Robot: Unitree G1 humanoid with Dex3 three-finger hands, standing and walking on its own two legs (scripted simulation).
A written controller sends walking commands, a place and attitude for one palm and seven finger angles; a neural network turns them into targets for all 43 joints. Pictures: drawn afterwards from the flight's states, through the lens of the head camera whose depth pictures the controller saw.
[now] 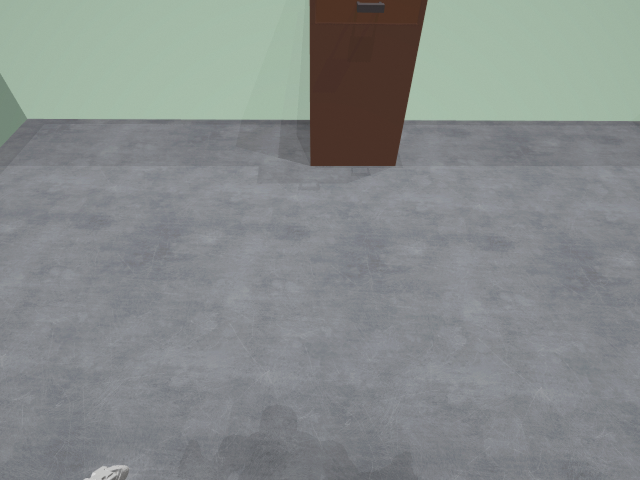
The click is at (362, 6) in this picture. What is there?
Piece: drawer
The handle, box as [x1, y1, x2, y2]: [357, 1, 384, 12]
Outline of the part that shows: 357,1 357,12 383,12 384,4 381,2 360,3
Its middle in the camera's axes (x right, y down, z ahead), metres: +0.19 -0.89 +1.48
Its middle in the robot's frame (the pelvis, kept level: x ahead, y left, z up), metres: +1.72 -0.10 +0.01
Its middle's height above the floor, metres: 0.78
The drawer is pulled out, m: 0.00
